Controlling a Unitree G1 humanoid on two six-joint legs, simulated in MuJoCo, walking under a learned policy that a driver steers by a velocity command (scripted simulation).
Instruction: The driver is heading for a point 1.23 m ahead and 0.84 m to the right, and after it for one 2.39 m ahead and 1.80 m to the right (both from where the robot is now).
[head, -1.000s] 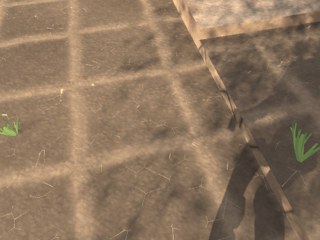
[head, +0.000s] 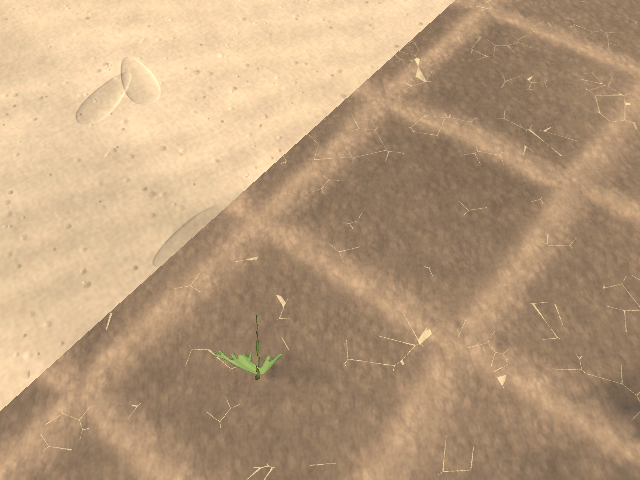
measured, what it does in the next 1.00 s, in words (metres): walks ahead, turning right: right foot, then left foot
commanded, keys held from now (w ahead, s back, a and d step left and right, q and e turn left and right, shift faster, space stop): e+shift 1.00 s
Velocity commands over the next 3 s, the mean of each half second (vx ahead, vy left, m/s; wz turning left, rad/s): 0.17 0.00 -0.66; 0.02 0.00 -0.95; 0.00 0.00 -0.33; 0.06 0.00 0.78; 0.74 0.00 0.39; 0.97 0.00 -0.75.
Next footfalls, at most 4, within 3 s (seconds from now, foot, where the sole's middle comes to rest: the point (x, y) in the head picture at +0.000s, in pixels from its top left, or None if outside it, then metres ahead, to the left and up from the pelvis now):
0.10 right None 0.30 -0.10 -0.77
0.76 left None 0.39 0.03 -0.77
1.28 right None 0.19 -0.06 -0.77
1.76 left None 0.37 0.06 -0.77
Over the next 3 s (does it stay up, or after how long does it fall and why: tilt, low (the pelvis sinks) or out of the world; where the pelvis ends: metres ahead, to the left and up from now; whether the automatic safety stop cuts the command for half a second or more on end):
stays up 0.85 -0.29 0.00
